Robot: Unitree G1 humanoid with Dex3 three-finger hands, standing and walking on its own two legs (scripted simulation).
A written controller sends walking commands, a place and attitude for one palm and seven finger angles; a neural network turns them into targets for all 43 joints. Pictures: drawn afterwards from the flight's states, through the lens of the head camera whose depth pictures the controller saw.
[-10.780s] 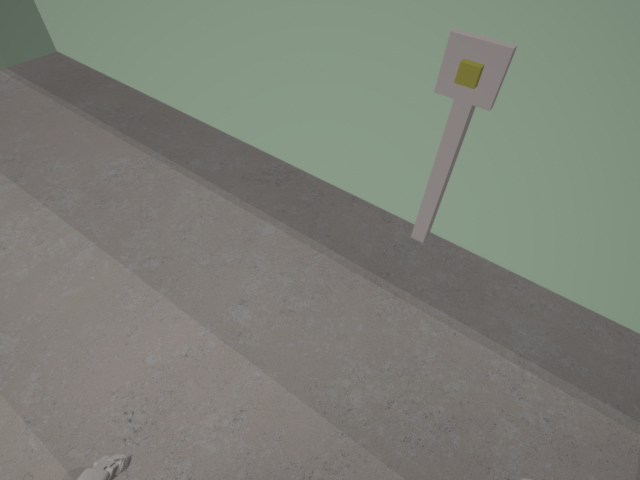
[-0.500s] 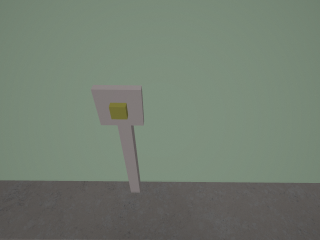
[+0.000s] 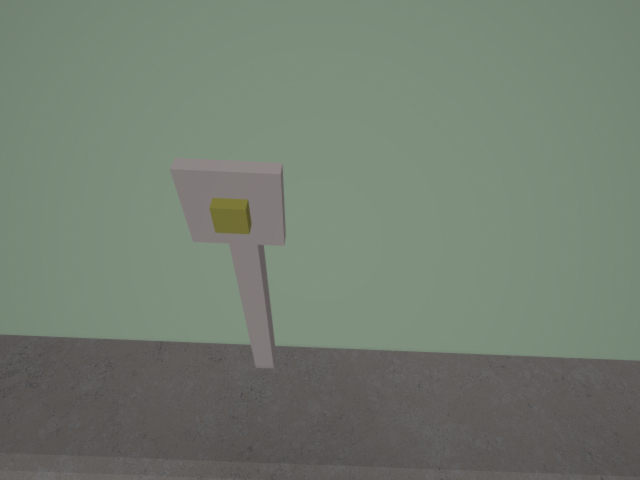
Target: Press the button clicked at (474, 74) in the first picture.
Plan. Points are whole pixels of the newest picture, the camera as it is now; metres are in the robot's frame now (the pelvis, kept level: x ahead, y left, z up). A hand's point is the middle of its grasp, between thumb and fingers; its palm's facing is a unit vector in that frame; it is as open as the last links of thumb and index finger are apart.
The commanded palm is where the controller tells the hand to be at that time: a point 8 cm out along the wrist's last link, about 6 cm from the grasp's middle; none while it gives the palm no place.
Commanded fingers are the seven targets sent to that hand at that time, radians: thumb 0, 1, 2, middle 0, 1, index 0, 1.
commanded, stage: come to a stop and stand still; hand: left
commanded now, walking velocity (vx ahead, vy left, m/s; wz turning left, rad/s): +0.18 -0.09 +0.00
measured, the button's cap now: (231, 215) +0.54 +0.19 -0.02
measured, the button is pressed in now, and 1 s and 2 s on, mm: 0 0 0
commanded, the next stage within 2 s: look again from close up in 1.04 s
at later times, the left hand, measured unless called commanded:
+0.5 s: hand out of the picture +0.06 +0.15 -0.18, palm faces +0.01 -0.97 -0.23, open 7.4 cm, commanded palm none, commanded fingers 0.00 0.90 0.90 -0.20 -0.30 -0.20 -0.30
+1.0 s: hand out of the picture +0.03 +0.18 -0.17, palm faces -0.03 -0.97 -0.23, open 7.4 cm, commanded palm none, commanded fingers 0.00 0.90 0.90 -0.20 -0.30 -0.20 -0.30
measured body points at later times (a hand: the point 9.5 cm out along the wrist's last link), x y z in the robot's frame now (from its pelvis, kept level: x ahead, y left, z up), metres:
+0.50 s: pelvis +0.04 -0.03 -0.01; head +0.08 -0.03 +0.44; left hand +0.06 +0.20 -0.16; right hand +0.06 -0.26 -0.16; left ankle +0.01 +0.07 -0.74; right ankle -0.01 -0.13 -0.74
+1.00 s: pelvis -0.01 +0.00 +0.00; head +0.01 -0.01 +0.45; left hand +0.03 +0.23 -0.15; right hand +0.02 -0.24 -0.16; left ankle +0.01 +0.08 -0.74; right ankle -0.01 -0.13 -0.74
